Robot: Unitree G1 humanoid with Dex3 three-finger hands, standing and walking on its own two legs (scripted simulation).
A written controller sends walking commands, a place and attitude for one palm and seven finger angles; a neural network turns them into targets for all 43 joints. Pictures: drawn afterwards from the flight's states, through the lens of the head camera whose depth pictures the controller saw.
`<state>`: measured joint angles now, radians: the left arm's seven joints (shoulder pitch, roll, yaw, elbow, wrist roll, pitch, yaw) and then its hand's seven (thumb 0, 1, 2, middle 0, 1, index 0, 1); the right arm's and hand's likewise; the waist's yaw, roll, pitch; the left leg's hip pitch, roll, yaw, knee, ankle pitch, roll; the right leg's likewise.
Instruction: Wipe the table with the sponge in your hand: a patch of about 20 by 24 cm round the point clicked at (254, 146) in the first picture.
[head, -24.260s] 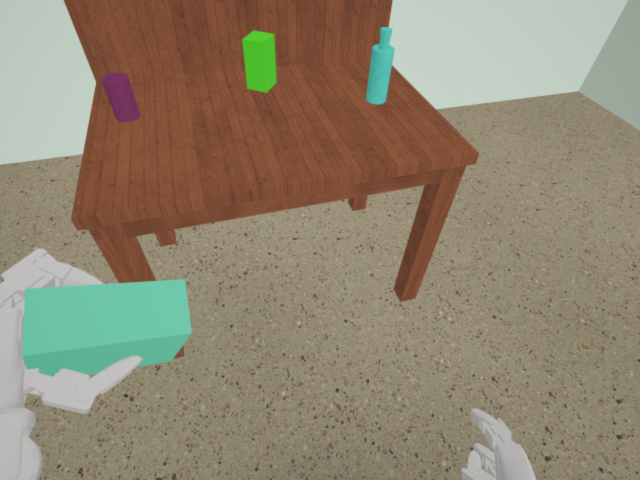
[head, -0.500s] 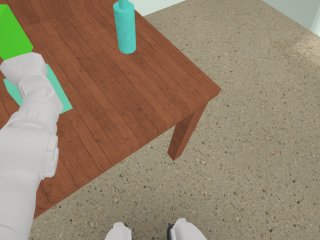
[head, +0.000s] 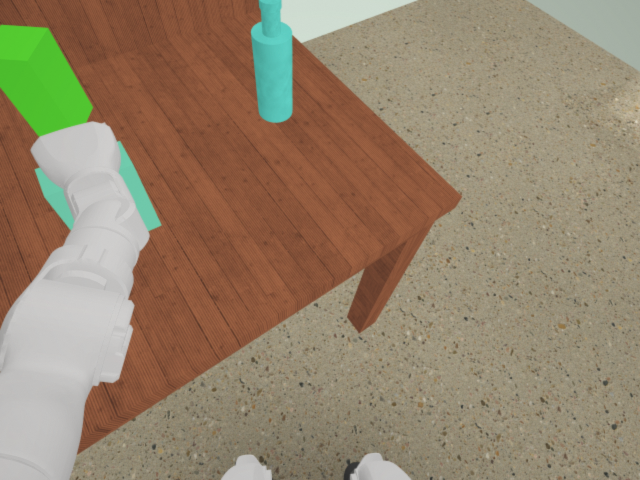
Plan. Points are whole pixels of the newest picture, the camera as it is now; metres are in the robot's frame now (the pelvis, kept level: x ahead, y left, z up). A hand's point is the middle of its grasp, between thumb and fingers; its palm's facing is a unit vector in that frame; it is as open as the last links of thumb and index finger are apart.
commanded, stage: wipe back along the third lane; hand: left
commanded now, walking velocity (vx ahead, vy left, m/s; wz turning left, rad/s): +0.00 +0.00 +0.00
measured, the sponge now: (110, 210) +0.48 +0.27 -0.01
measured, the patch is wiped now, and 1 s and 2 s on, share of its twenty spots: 1.00 1.00 1.00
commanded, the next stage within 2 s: slide back across to the middle lane in 1.94 s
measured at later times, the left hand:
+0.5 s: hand (107, 208) +0.45 +0.25 +0.04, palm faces -0.06 -0.01 -1.00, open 9.8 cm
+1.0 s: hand (120, 241) +0.40 +0.22 +0.04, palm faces -0.06 -0.01 -1.00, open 9.8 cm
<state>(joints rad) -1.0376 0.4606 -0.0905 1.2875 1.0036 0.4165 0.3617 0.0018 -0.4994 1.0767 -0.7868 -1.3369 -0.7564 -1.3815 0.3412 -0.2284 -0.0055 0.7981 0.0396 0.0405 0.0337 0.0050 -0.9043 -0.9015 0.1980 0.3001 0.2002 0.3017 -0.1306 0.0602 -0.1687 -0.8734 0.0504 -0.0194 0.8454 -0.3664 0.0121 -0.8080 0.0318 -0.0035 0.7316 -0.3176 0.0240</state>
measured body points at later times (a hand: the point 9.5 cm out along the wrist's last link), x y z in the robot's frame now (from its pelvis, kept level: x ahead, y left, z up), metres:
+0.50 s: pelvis +0.05 +0.00 +0.02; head +0.10 +0.00 +0.47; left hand +0.45 +0.24 +0.09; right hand +0.19 -0.24 -0.11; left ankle +0.01 +0.11 -0.70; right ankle +0.01 -0.14 -0.70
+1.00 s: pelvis +0.03 -0.01 +0.03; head +0.06 -0.02 +0.47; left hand +0.40 +0.22 +0.09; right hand +0.18 -0.24 -0.10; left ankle +0.01 +0.11 -0.70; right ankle +0.01 -0.14 -0.70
